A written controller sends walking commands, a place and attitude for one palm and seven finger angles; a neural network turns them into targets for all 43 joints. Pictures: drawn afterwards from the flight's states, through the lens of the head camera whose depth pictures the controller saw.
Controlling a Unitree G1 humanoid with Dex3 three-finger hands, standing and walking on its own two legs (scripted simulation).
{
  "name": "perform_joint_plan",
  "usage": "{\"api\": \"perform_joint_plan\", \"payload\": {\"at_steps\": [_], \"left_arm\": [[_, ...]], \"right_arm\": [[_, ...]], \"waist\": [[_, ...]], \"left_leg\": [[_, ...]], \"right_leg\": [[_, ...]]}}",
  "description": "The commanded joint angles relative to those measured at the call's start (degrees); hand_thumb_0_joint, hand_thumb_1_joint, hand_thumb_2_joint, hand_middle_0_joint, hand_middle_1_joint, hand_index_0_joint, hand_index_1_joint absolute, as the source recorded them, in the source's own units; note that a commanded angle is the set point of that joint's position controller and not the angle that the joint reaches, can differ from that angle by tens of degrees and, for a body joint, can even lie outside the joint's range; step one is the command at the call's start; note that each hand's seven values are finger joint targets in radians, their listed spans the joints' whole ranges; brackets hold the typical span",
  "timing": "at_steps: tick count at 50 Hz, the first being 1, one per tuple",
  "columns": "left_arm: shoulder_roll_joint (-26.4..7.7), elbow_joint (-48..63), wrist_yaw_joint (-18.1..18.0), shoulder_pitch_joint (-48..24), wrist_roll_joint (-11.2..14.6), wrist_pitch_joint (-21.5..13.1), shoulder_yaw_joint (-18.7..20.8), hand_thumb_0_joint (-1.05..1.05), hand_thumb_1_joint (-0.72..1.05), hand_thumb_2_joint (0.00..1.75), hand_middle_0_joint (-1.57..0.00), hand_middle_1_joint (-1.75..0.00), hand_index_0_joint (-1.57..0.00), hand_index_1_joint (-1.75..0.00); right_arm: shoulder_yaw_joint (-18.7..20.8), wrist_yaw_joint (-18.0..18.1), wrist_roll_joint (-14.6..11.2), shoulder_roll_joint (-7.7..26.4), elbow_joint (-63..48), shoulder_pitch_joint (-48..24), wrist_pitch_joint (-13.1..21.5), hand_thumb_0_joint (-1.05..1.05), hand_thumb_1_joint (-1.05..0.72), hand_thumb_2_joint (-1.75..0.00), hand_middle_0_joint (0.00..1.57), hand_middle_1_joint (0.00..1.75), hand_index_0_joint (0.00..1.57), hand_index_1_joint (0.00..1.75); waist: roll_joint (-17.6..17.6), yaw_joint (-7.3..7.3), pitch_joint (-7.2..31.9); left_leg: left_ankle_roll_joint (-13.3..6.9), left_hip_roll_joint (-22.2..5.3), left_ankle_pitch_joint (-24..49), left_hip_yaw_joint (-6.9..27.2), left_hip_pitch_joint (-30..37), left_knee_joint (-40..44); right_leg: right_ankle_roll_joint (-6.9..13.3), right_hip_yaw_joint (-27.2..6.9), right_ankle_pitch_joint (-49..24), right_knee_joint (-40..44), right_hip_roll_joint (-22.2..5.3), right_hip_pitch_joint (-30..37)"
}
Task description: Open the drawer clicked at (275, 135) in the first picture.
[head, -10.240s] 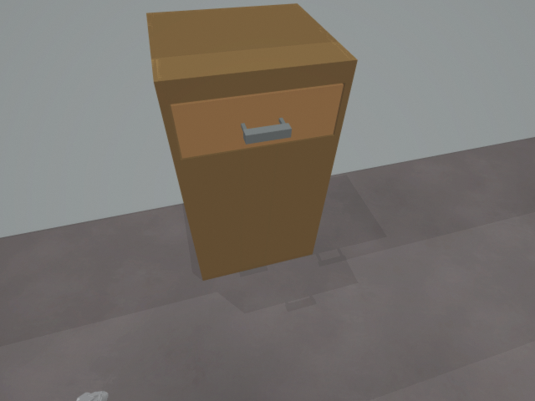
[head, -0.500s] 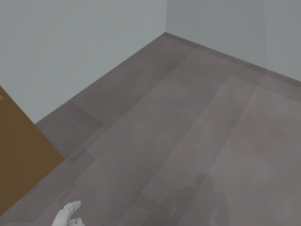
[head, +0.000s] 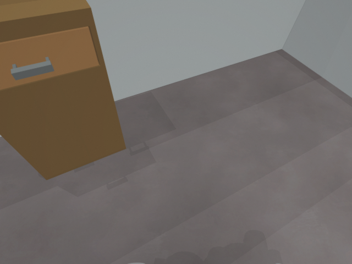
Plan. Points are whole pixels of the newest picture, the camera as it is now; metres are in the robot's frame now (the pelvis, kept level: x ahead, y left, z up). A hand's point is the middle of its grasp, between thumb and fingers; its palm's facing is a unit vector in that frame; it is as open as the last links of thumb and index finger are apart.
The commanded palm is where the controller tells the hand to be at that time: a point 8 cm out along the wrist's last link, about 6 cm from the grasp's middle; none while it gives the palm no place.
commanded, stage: turn to face it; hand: left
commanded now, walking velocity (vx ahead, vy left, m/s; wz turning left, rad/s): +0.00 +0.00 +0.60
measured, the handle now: (32, 66) +0.68 +0.56 -0.01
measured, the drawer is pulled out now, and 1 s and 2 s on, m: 0.00 0.00 0.00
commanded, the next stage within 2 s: take the last steps up to it in 0.78 s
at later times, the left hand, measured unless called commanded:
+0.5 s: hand out of the picture +0.07 +0.21 -0.13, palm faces +0.26 -0.92 -0.29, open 7.4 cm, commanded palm none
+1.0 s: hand out of the picture -0.14 +0.16 -0.17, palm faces +0.53 -0.82 -0.22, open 7.4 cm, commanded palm none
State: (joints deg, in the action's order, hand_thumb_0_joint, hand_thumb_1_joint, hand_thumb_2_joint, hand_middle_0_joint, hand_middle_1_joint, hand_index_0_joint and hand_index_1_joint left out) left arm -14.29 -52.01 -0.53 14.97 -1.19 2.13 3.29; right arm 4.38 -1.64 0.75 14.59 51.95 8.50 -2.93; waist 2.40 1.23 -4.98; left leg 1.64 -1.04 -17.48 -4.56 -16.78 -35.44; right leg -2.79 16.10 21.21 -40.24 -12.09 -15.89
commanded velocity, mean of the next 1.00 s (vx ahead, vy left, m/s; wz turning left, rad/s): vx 0.04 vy -0.01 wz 0.39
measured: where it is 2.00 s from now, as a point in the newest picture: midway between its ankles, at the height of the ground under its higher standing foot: (161, 258)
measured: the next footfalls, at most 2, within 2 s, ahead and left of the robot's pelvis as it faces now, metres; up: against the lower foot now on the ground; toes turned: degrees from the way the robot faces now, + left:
right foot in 0.50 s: +0.06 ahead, -0.13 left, +0.00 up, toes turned +14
left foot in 0.96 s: -0.07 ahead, +0.09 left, +0.00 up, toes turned +31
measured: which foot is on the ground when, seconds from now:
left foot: down 0.00-0.50, up 0.52-0.94, down 0.96-1.00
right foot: up 0.00-0.48, down 0.50-0.96, up 0.98-1.00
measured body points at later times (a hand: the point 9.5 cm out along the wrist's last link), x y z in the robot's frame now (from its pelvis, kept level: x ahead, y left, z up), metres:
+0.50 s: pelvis -0.01 -0.03 +0.01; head +0.02 -0.03 +0.46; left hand +0.05 +0.26 -0.11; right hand +0.10 -0.26 -0.14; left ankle +0.01 +0.11 -0.72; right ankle +0.02 -0.14 -0.72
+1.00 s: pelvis -0.04 -0.02 +0.01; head -0.03 +0.01 +0.45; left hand -0.17 +0.20 -0.15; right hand +0.17 -0.19 -0.12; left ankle -0.11 +0.07 -0.72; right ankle +0.01 -0.14 -0.71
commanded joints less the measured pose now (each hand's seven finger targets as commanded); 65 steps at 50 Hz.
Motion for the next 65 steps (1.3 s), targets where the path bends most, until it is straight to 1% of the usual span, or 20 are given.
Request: {"api": "perform_joint_plan", "payload": {"at_steps": [1, 2, 6, 18, 23, 24, 25, 26, 27, 30, 32, 42, 45, 47, 48, 49, 50, 52, 56, 65], "left_arm": [[-5.66, 8.41, -0.64, -6.03, 0.21, -0.14, 1.44, 0.00, 0.90, 0.90, -0.20, -0.30, -0.20, -0.30], [-5.07, 7.29, -0.92, -7.38, -0.02, 0.14, 1.68, 0.00, 0.90, 0.90, -0.20, -0.30, -0.20, -0.30], [-5.87, 4.20, 0.08, -4.23, 0.17, 0.03, 2.19, 0.00, 0.90, 0.90, -0.20, -0.30, -0.20, -0.30], [-4.94, 7.49, -0.66, -9.39, 0.56, -0.40, 1.56, 0.00, 0.90, 0.90, -0.20, -0.30, -0.20, -0.30], [-5.08, 6.28, -1.07, -2.42, 1.12, -1.55, 1.55, 0.00, 0.90, 0.90, -0.20, -0.30, -0.20, -0.30], [-6.75, 5.90, -1.29, 0.21, 0.95, -2.10, 2.02, 0.00, 0.90, 0.90, -0.20, -0.30, -0.20, -0.30], [-11.96, 5.89, -1.76, 1.13, 0.00, -2.58, 3.06, 0.00, 0.90, 0.90, -0.20, -0.30, -0.20, -0.30], [-14.13, 6.66, -1.81, -0.12, -0.05, -2.20, 3.10, 0.00, 0.90, 0.90, -0.20, -0.30, -0.20, -0.30], [-12.36, 7.47, -1.90, -2.48, 0.09, -1.89, 2.52, 0.00, 0.90, 0.90, -0.20, -0.30, -0.20, -0.30], [-6.85, 7.88, -1.60, -9.24, 0.38, -2.38, 1.38, 0.00, 0.90, 0.90, -0.20, -0.30, -0.20, -0.30], [-5.88, 6.78, -1.41, -6.51, 0.27, -2.78, 1.05, 0.00, 0.90, 0.90, -0.20, -0.30, -0.20, -0.30], [-9.25, 1.13, -1.29, 3.61, -0.78, -2.52, 2.26, 0.00, 0.90, 0.90, -0.20, -0.30, -0.20, -0.30], [-9.12, -0.39, -1.28, 2.93, -0.49, -2.42, 2.22, 0.00, 0.90, 0.90, -0.20, -0.30, -0.20, -0.30], [-5.79, -0.62, -0.94, 1.94, 0.70, -2.05, 1.42, 0.00, 0.90, 0.90, -0.20, -0.30, -0.20, -0.30], [-1.78, 0.60, -0.40, 2.31, 0.79, -1.86, 0.45, 0.00, 0.90, 0.90, -0.20, -0.30, -0.20, -0.30], [-1.60, 1.83, -0.34, -1.42, 0.10, -1.80, -0.22, 0.00, 0.90, 0.90, -0.20, -0.30, -0.20, -0.30], [-2.47, 1.44, -0.08, -3.82, -0.32, -1.76, 0.01, 0.00, 0.90, 0.90, -0.20, -0.30, -0.20, -0.30], [-2.59, -1.18, 0.74, -4.19, -0.54, -1.74, 0.24, 0.00, 0.90, 0.90, -0.20, -0.30, -0.20, -0.30], [-1.81, -4.85, 1.86, 0.88, -0.42, -1.87, 0.03, 0.00, 0.90, 0.90, -0.20, -0.30, -0.20, -0.30], [-0.46, -2.51, 2.45, -7.66, -0.02, -1.71, 0.10, 0.00, 0.90, 0.90, -0.20, -0.30, -0.20, -0.30]], "right_arm": [[3.25, 1.27, 0.21, 15.72, -1.03, 12.36, 1.58, 0.00, -0.90, -0.90, 0.20, 0.30, 0.20, 0.30], [2.71, 1.89, 0.36, 13.29, -1.29, 10.31, 1.92, 0.00, -0.90, -0.90, 0.20, 0.30, 0.20, 0.30], [1.19, 2.30, 0.37, 9.98, -4.40, 1.20, 2.14, 0.00, -0.90, -0.90, 0.20, 0.30, 0.20, 0.30], [2.17, 1.99, 0.72, 10.01, -3.69, 5.27, 1.48, 0.00, -0.90, -0.90, 0.20, 0.30, 0.20, 0.30], [2.41, 1.83, 0.38, 9.07, -4.63, 2.33, 1.12, 0.00, -0.90, -0.90, 0.20, 0.30, 0.20, 0.30], [2.17, 1.64, 0.03, 7.22, -4.86, 2.57, 1.15, 0.00, -0.90, -0.90, 0.20, 0.30, 0.20, 0.30], [1.56, 1.40, -0.56, 2.90, -5.45, 4.11, 1.22, 0.00, -0.90, -0.90, 0.20, 0.30, 0.20, 0.30], [1.93, 1.64, 0.07, 4.13, -6.31, 3.05, 1.09, 0.00, -0.90, -0.90, 0.20, 0.30, 0.20, 0.30], [2.24, 1.41, 0.55, 5.47, -5.95, 3.13, 0.68, 0.00, -0.90, -0.90, 0.20, 0.30, 0.20, 0.30], [2.24, 0.47, 0.96, 4.86, -2.08, 5.95, -0.66, 0.00, -0.90, -0.90, 0.20, 0.30, 0.20, 0.30], [1.78, 0.36, 0.77, 3.74, -1.40, 5.82, -0.57, 0.00, -0.90, -0.90, 0.20, 0.30, 0.20, 0.30], [-0.30, 0.97, -0.23, 1.16, -1.73, -1.55, 0.41, 0.00, -0.90, -0.90, 0.20, 0.30, 0.20, 0.30], [-0.91, 1.48, -0.35, 0.68, -0.09, 2.38, 1.45, 0.00, -0.90, -0.90, 0.20, 0.30, 0.20, 0.30], [-0.49, 1.59, 0.11, 4.26, 1.97, 7.83, 2.95, 0.00, -0.90, -0.90, 0.20, 0.30, 0.20, 0.30], [0.93, 1.80, 0.69, 9.89, 2.14, 10.06, 3.24, 0.00, -0.90, -0.90, 0.20, 0.30, 0.20, 0.30], [1.25, 2.09, 0.91, 12.02, 2.66, 12.42, 2.70, 0.00, -0.90, -0.90, 0.20, 0.30, 0.20, 0.30], [0.83, 2.46, 1.19, 10.49, 3.13, 11.70, 2.78, 0.00, -0.90, -0.90, 0.20, 0.30, 0.20, 0.30], [-0.53, 3.13, 1.08, 6.19, 3.04, 8.49, 3.41, 0.00, -0.90, -0.90, 0.20, 0.30, 0.20, 0.30], [-1.06, 3.25, 0.46, 4.68, 3.47, 8.66, 4.86, 0.00, -0.90, -0.90, 0.20, 0.30, 0.20, 0.30], [-0.53, 3.87, 0.79, 4.02, 6.66, 15.75, 5.99, 0.00, -0.90, -0.90, 0.20, 0.30, 0.20, 0.30]], "waist": [[-15.24, -6.55, 12.16], [-18.50, -6.24, 10.62], [-10.95, -1.96, 5.75], [-11.99, -3.91, 6.48], [-10.30, -0.46, 10.14], [-6.44, 0.77, 11.84], [9.78, 1.09, 11.65], [13.49, 1.14, 9.58], [6.25, -0.17, 7.03], [6.88, -3.66, 1.41], [7.50, -2.84, 1.12], [9.53, 1.91, 5.56], [9.46, 0.00, 9.01], [-1.00, -2.88, 11.33], [-18.34, -4.03, 11.24], [-19.34, -6.03, 7.26], [-15.11, -6.33, 3.78], [-15.57, -4.45, -2.69], [-9.98, -2.24, -2.18], [-9.88, -4.03, -4.04]], "left_leg": [[-14.02, -23.54, 41.59, 24.68, 18.67, 13.02], [-12.28, -18.96, 38.28, 23.26, 15.45, 13.93], [-8.92, -11.46, 24.75, 17.35, 7.94, 16.37], [-11.92, -10.56, 17.23, 28.60, 6.79, 16.07], [-8.65, -6.42, 21.70, 28.37, -0.51, 9.40], [-5.71, -3.32, 14.72, 26.08, -5.71, 5.36], [-1.03, 4.08, -3.97, 16.07, -17.83, -6.59], [0.75, 6.25, -16.20, 10.65, -19.36, -19.37], [0.28, 3.93, -14.24, 12.21, -17.45, -27.52], [1.24, 0.83, -4.57, 9.57, -16.57, -35.61], [1.97, 0.77, -2.40, 8.01, -16.57, -35.04], [1.95, 0.84, -9.84, 2.01, -7.03, -10.56], [1.11, 1.88, -3.53, 0.35, 1.65, 2.76], [-0.95, -3.12, 5.98, 5.34, 17.06, 16.11], [-5.59, -16.55, 5.03, 23.20, 23.43, 19.07], [-11.16, -22.00, 1.21, 29.26, 20.15, 22.31], [-12.85, -21.87, -5.54, 28.12, 16.38, 24.02], [-10.73, -17.08, -6.29, 23.60, 10.50, 25.83], [-8.70, -12.90, 0.80, 14.69, 10.76, 26.51], [-11.12, -16.73, 12.40, 12.28, 16.01, 25.78]], "right_leg": [[-1.86, -12.18, 16.27, -25.36, 3.21, -19.29], [-1.93, -14.03, 12.79, -26.65, 3.22, -20.07], [-2.73, -15.05, 0.43, -27.81, 4.76, -16.96], [-2.70, -16.59, 3.93, -9.94, 8.87, -11.73], [-1.39, -15.20, -4.99, 11.24, 11.45, 5.67], [-0.56, -17.99, -8.84, 19.50, 7.90, 13.71], [4.25, -32.83, -6.80, 25.41, -7.10, 21.66], [10.32, -40.20, -11.34, 26.19, -16.98, 13.47], [12.11, -35.43, -10.09, 25.77, -15.35, 6.55], [8.50, -23.63, -9.00, 25.06, -6.28, 1.16], [7.84, -18.86, -15.83, 23.47, -4.48, 3.01], [10.82, -16.60, -34.76, 17.90, -7.30, 11.02], [8.30, -15.03, -33.85, 14.00, -6.04, 11.01], [3.29, -10.56, -12.81, 6.13, -1.29, 0.09], [-0.14, -6.63, 7.50, -4.73, 5.92, -14.45], [-0.01, -9.35, 15.05, -12.18, 7.45, -19.32], [0.74, -12.21, 12.41, -16.50, 6.02, -20.32], [0.99, -14.53, 4.23, -20.25, 5.52, -20.94], [-0.21, -13.77, -5.01, -22.38, 6.21, -19.50], [-1.31, -13.71, -7.99, -12.11, 4.00, -24.27]]}}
